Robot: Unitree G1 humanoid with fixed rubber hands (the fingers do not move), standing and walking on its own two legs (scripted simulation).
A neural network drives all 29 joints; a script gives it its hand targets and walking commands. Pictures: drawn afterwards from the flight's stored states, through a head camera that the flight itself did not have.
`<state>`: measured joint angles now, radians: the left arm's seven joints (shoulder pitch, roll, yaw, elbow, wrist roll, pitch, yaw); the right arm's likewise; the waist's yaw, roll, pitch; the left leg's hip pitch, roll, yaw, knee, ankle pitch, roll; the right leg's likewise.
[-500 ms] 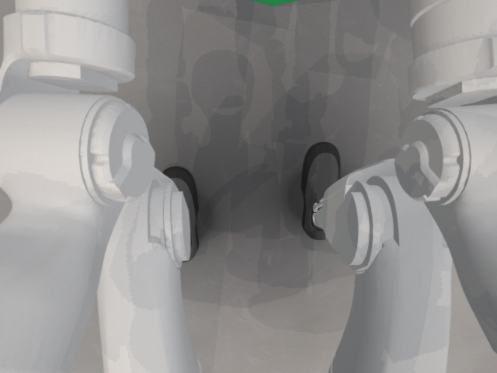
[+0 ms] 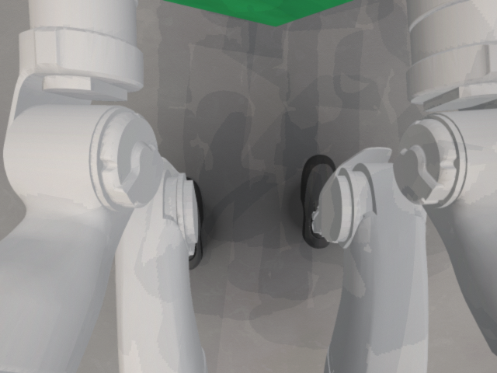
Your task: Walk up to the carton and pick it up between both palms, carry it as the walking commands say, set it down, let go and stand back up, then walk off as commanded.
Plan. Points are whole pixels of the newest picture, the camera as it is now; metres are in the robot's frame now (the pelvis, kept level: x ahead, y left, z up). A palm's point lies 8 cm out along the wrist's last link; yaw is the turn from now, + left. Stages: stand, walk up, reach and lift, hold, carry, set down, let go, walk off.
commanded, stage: reach and lift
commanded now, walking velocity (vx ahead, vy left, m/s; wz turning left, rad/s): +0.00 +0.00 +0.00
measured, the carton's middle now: out of the picture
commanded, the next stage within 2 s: none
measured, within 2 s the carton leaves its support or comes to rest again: neither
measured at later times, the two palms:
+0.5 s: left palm out of the picture +0.59 +0.12 +0.00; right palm out of the picture +0.56 -0.13 -0.03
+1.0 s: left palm out of the picture +0.56 +0.12 +0.08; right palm out of the picture +0.54 -0.14 +0.04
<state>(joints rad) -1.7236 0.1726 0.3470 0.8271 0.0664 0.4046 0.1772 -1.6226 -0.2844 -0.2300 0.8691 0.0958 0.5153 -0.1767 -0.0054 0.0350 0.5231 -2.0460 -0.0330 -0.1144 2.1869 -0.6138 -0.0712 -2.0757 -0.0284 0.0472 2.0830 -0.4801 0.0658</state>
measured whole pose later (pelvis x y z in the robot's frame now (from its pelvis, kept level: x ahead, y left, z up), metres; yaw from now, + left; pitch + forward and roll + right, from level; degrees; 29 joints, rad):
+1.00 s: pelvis -0.03 +0.00 +0.08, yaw +3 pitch +17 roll -4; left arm -1.59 0.09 0.40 0.78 0.12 0.47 0.20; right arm -1.50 -0.26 -0.25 0.81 0.01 0.63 -0.13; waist -0.04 0.08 0.52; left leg -1.69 -0.07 -0.12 1.91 -0.53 -0.06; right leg -1.68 -0.02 0.05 1.82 -0.45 0.09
